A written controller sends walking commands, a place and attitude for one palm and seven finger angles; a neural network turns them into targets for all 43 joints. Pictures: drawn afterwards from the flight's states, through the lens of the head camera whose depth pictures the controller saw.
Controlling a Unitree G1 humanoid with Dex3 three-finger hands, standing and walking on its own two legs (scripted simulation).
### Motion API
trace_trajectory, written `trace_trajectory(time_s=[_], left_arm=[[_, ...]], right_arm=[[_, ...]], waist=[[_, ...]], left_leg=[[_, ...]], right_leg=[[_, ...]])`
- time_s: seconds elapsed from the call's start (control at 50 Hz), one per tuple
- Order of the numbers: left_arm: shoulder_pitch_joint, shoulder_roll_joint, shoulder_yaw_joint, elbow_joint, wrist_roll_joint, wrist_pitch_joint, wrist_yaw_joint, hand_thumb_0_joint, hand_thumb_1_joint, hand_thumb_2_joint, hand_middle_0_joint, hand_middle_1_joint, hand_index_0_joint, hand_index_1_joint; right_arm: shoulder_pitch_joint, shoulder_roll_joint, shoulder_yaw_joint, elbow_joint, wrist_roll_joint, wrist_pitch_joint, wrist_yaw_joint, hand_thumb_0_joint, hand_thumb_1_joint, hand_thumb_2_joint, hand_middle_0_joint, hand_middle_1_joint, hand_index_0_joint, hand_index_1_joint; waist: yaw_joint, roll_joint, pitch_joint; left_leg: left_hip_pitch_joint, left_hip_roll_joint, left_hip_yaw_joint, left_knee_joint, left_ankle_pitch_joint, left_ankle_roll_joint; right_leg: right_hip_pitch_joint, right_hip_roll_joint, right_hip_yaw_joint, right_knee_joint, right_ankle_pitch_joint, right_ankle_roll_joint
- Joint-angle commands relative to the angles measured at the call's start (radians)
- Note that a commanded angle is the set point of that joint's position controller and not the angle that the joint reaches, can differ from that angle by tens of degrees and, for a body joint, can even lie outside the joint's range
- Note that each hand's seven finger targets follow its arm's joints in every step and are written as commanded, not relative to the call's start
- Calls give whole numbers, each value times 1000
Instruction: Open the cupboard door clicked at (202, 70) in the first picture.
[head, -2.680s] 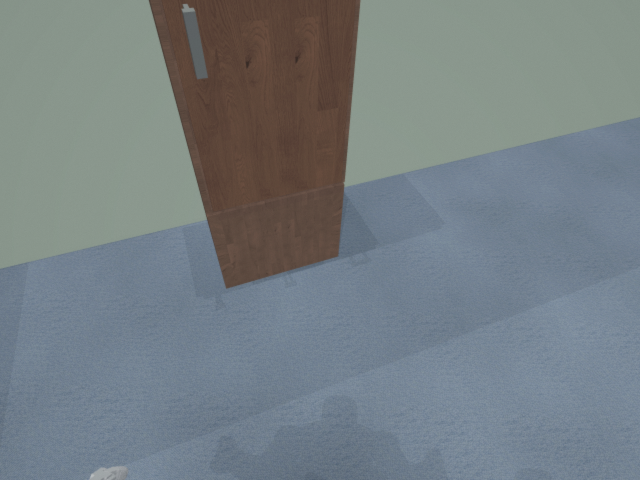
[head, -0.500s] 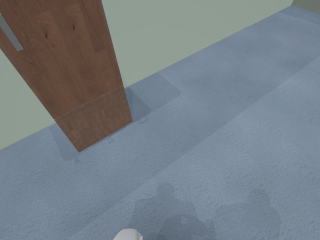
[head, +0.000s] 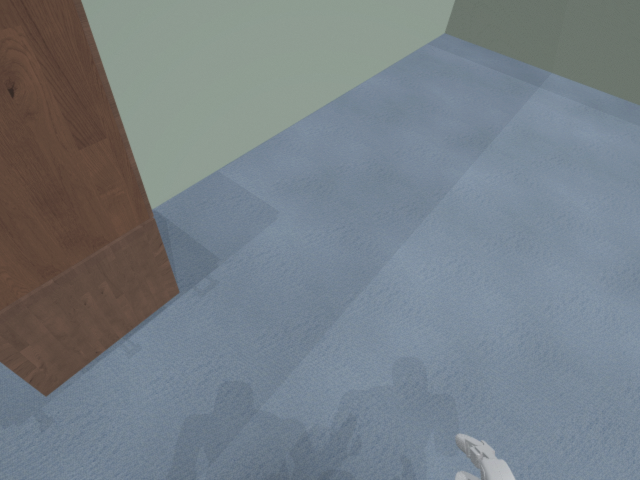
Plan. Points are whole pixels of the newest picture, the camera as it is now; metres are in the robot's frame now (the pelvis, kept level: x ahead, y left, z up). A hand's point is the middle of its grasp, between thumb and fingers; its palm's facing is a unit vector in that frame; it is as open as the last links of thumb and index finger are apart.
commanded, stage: walk to a spot facing it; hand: left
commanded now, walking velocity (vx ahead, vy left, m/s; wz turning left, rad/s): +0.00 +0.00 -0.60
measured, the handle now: out of the picture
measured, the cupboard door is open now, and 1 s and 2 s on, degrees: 0 0 0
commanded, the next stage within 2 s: turn to face it in 0.64 s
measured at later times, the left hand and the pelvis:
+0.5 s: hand (249, 365) +0.31 +0.14 -0.16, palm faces -0.36 -0.92 -0.16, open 7.4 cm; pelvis +0.13 +0.02 +0.00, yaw -19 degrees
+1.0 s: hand (236, 327) +0.38 +0.18 -0.17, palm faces -0.36 -0.91 -0.21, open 7.4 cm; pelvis +0.23 +0.03 +0.00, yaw -27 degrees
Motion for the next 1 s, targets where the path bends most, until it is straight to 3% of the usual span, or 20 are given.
trace_trajectory(time_s=[0.0, 0.04, 0.08, 0.14, 0.36, 0.4, 0.46, 0.48, 0.5, 0.52, 0.54, 0.6, 0.66, 0.72, 0.86, 0.88, 0.9, 0.92, 0.94, 0.98], left_arm=[[-38, 76, 24, -105, 16, -13, -28, 0, 900, 900, -200, -300, -200, -300], [-21, 41, 18, -100, 17, 14, -33, 0, 900, 900, -200, -300, -200, -300], [-21, 29, 15, -101, 14, 29, -31, 0, 900, 900, -200, -300, -200, -300], [-83, 22, 14, -124, 17, 45, -30, 0, 900, 900, -200, -300, -200, -300], [-369, 11, -6, -199, 13, 53, -29, 0, 900, 900, -200, -300, -200, -300], [-385, 17, -7, -207, 14, 47, -24, 0, 900, 900, -200, -300, -200, -300], [-286, 45, 3, -197, 15, 25, -15, 0, 900, 900, -200, -300, -200, -300], [-197, 76, 12, -178, 18, 9, -12, 0, 900, 900, -200, -300, -200, -300], [-60, 152, 27, -141, 23, -5, -2, 0, 900, 900, -200, -300, -200, -300], [15, 259, 48, -121, 7, -12, 16, 0, 900, 900, -200, -300, -200, -300], [6, 266, 47, -116, -14, -3, 30, 0, 900, 900, -200, -300, -200, -300], [-183, 176, 26, -167, -12, 1, 41, 0, 900, 900, -200, -300, -200, -300], [-266, 157, 16, -186, 3, -6, 34, 0, 900, 900, -200, -300, -200, -300], [-248, 156, 18, -181, 8, -4, 24, 0, 900, 900, -200, -300, -200, -300], [-194, 123, -2, -145, 12, -8, 32, 0, 900, 900, -200, -300, -200, -300], [-203, 142, -3, -143, 5, -11, 33, 0, 900, 900, -200, -300, -200, -300], [-165, 104, -10, -137, 1, -6, 34, 0, 900, 900, -200, -300, -200, -300], [-103, 29, -24, -131, -9, 2, 36, 0, 900, 900, -200, -300, -200, -300], [-100, 35, -32, -123, -6, 7, 39, 0, 900, 900, -200, -300, -200, -300], [-165, 72, -19, -111, 3, 21, 39, 0, 900, 900, -200, -300, -200, -300]], right_arm=[[106, -151, -39, -20, 3, -5, -27, 0, -900, -900, 200, 300, 200, 300], [132, -129, -33, 5, 0, -14, -33, 0, -900, -900, 200, 300, 200, 300], [169, -134, -35, 25, 2, -17, -39, 0, -900, -900, 200, 300, 200, 300], [214, -133, -35, 49, 5, -13, -44, 0, -900, -900, 200, 300, 200, 300], [343, -155, -54, 125, -10, 16, -46, 0, -900, -900, 200, 300, 200, 300], [355, -159, -59, 133, -10, 25, -42, 0, -900, -900, 200, 300, 200, 300], [333, -198, -72, 116, -4, 31, -34, 0, -900, -900, 200, 300, 200, 300], [315, -206, -74, 100, 2, 31, -27, 0, -900, -900, 200, 300, 200, 300], [290, -193, -72, 71, 18, 35, -16, 0, -900, -900, 200, 300, 200, 300], [253, -122, -59, 15, 22, 37, -14, 0, -900, -900, 200, 300, 200, 300], [173, -141, -58, -11, 20, 41, -32, 0, -900, -900, 200, 300, 200, 300], [114, -124, -62, -8, 7, 58, -25, 0, -900, -900, 200, 300, 200, 300], [174, -96, -61, 18, 1, 87, -28, 0, -900, -900, 200, 300, 200, 300], [152, -95, -60, 9, 4, 86, -25, 0, -900, -900, 200, 300, 200, 300], [124, -98, -38, 33, 8, 50, -17, 0, -900, -900, 200, 300, 200, 300], [137, -146, -47, 44, 9, 38, -15, 0, -900, -900, 200, 300, 200, 300], [160, -190, -55, 51, 5, 24, -11, 0, -900, -900, 200, 300, 200, 300], [169, -231, -58, 45, -4, 24, -11, 0, -900, -900, 200, 300, 200, 300], [143, -243, -59, 41, -4, 41, -10, 0, -900, -900, 200, 300, 200, 300], [118, -212, -50, 46, -8, 47, -26, 0, -900, -900, 200, 300, 200, 300]], waist=[[-34, 212, 90], [-14, 223, 72], [-13, 223, 20], [-26, 204, 5], [-112, 189, 48], [-116, 212, 48], [-61, 220, -38], [-8, 188, -88], [56, 48, -187], [58, -156, -271], [65, -63, -271], [-23, 50, -110], [-98, 1, -31], [-93, -49, -28], [-76, -106, -112], [-85, -57, -120], [-78, 100, -141], [-64, 314, -134], [-56, 339, -81], [-63, 352, 20]], left_leg=[[94, 345, -311, -420, 102, 73], [93, 277, -135, -376, 408, 30], [159, 259, -38, -336, 586, 17], [215, 255, 7, -313, 692, -12], [405, 314, 97, -248, 792, 74], [408, 326, 119, -211, 874, 74], [401, 335, 168, -26, 1047, 48], [308, 329, 174, 137, 980, 13], [84, 270, 213, 420, 672, -40], [-239, 49, 161, 743, -318, -122], [-250, 67, -40, 774, -366, -96], [-254, 130, -97, 648, -191, -102], [-145, 102, -78, 505, -145, -121], [-105, 70, -57, 390, -86, -123], [69, 7, -37, -20, 35, -73], [169, 15, -62, -156, 156, -63], [256, 96, -166, -205, 355, -36], [285, 279, -369, -226, 608, 54], [196, 350, -440, -300, 602, 135], [86, 288, -450, -382, 417, 132]], right_leg=[[-332, -146, -120, 316, 107, 32], [-302, -140, -144, 307, 179, 46], [-314, -137, -160, 311, 214, 54], [-362, -137, -172, 285, 263, 63], [-388, -146, -272, -76, 199, 50], [-338, -128, -295, -141, 157, 31], [-151, -72, -328, -289, 141, -4], [21, -83, -298, -405, 239, -22], [300, -216, -123, -483, 596, -93], [497, -512, 333, -481, 1246, -262], [463, -516, 262, -490, 1273, -314], [242, -379, 97, -548, 968, -212], [10, -315, 13, -590, 884, -171], [-40, -260, 15, -591, 794, -158], [79, -223, -57, -511, 685, -98], [53, -212, -73, -466, 591, -68], [-3, -177, -110, -357, 437, -25], [-108, -113, -186, -252, 140, 36], [-115, -100, -189, -125, -109, 56], [-163, -124, -139, 12, -63, 58]])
